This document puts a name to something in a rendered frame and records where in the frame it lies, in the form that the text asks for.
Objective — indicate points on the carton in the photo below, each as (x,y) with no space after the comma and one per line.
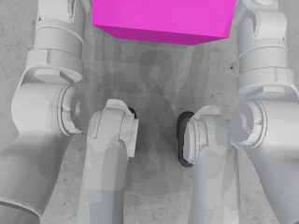
(182,22)

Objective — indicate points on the robot right upper arm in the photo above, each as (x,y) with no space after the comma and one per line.
(268,130)

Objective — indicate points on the robot left forearm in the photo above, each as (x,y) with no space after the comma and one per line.
(60,31)

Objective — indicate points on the right robot thigh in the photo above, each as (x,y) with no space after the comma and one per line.
(216,184)

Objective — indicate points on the robot left foot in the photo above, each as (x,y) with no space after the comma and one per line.
(132,111)

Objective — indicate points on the robot right forearm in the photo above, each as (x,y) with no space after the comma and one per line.
(262,51)

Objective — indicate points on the robot left upper arm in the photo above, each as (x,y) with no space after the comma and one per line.
(47,116)

